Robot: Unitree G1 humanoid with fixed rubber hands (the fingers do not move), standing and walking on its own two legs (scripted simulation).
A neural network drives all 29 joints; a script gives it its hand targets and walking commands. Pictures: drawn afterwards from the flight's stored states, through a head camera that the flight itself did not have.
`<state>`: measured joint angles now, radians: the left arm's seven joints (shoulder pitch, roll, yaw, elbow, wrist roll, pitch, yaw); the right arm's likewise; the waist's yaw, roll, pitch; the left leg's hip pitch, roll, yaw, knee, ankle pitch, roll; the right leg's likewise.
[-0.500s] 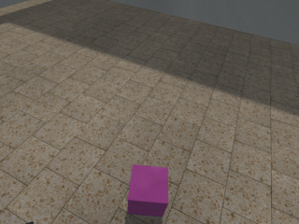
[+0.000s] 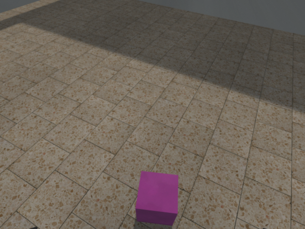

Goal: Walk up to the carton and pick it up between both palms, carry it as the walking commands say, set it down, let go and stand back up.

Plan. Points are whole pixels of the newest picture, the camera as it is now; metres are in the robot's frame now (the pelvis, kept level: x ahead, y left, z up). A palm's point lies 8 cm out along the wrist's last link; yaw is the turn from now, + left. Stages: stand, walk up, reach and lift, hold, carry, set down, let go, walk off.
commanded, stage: walk up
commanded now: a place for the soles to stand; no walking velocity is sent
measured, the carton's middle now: (157, 198) +0.44 -0.03 -0.65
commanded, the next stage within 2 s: reach and lift in 1.32 s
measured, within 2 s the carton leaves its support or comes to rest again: neither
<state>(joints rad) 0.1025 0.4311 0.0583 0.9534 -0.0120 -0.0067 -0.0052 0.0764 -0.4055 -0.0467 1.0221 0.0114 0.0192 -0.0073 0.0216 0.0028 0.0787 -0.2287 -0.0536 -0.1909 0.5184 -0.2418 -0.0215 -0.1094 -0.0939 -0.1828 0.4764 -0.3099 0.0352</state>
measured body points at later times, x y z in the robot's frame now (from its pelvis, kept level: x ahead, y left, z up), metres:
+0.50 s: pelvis +0.00 +0.00 +0.00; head +0.02 +0.01 +0.44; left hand +0.11 +0.34 -0.12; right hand +0.11 -0.33 -0.11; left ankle +0.03 +0.13 -0.74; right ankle -0.04 -0.13 -0.74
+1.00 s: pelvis +0.02 +0.00 +0.00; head +0.02 +0.00 +0.45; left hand +0.09 +0.32 -0.12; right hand +0.15 -0.32 -0.11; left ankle +0.03 +0.13 -0.74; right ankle -0.04 -0.13 -0.74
